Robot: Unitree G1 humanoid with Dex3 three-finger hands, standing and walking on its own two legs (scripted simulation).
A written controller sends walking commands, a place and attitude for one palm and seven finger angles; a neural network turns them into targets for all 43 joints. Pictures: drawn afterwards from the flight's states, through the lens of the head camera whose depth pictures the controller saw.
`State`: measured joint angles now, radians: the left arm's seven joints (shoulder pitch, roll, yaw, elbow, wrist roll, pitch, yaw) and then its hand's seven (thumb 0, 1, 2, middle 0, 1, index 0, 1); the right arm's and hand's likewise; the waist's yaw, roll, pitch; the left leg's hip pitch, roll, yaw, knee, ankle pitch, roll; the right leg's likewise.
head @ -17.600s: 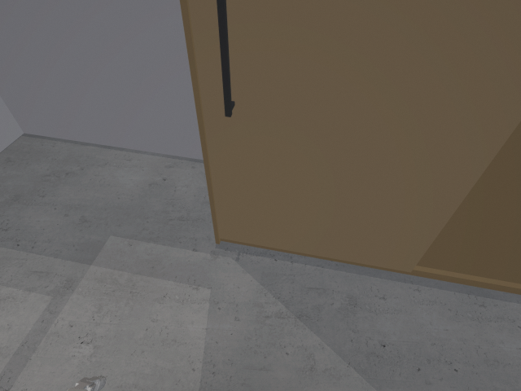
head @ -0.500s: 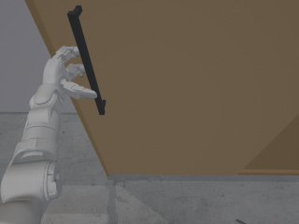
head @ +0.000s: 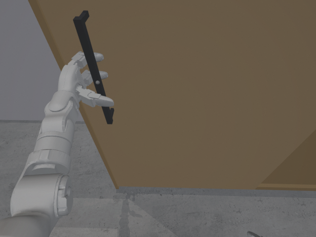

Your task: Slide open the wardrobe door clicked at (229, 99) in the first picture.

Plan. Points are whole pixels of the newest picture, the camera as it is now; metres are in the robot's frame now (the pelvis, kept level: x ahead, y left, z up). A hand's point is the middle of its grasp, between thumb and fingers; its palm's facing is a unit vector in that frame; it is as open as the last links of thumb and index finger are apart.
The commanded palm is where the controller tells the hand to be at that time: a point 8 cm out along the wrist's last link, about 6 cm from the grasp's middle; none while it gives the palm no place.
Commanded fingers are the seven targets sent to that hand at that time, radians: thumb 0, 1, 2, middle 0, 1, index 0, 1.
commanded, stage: slide the fingers in behind the handle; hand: left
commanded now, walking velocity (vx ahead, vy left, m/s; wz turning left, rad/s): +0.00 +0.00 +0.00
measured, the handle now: (99, 78) +0.49 +0.17 +0.15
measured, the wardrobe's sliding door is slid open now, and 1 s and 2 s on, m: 0.00 0.00 0.00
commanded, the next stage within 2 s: grip the handle and tug to test in 0.76 s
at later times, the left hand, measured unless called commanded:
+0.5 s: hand (100, 83) +0.44 +0.15 +0.17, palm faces -0.01 -1.00 +0.00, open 14.0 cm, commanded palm +0.42 +0.20 +0.17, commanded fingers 0.00 -0.50 0.30 -0.30 -1.20 -0.30 -1.20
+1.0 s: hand (102, 80) +0.45 +0.15 +0.18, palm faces -0.03 -1.00 +0.01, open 13.3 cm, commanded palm +0.43 +0.20 +0.17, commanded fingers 0.00 -0.13 0.46 -0.34 -1.25 -0.34 -1.25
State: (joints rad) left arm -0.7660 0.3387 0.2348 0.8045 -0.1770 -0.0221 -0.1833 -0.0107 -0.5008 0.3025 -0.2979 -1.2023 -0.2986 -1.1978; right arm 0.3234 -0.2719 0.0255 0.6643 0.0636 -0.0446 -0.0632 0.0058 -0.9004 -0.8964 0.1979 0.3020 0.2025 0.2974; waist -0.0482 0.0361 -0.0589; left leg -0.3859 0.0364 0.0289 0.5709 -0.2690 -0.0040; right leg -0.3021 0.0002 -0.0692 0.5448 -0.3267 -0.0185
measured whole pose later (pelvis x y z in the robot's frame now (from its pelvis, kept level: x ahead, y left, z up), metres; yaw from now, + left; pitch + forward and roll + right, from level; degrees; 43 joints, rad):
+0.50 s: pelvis -0.01 -0.01 +0.00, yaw +0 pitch +4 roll +0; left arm -0.79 0.34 0.24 0.86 -0.17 -0.02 -0.16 -0.01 -0.50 0.30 -0.30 -1.20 -0.30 -1.20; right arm 0.32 -0.27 0.03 0.67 0.06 -0.04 -0.07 0.01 -0.90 -0.90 0.20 0.30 0.20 0.30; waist -0.06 0.03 -0.05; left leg -0.38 0.04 0.03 0.56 -0.25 -0.01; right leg -0.30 0.01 -0.07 0.54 -0.31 -0.03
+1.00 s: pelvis -0.01 +0.00 +0.00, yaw +0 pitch +5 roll -1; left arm -0.84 0.33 0.24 0.90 -0.15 -0.07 -0.16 -0.01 -0.44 0.33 -0.37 -1.24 -0.35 -1.23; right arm 0.34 -0.26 0.03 0.68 0.06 -0.05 -0.06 0.01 -0.90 -0.90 0.20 0.30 0.20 0.30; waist -0.06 0.03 -0.06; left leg -0.41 0.04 0.03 0.58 -0.26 0.00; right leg -0.33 0.00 -0.06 0.55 -0.31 -0.01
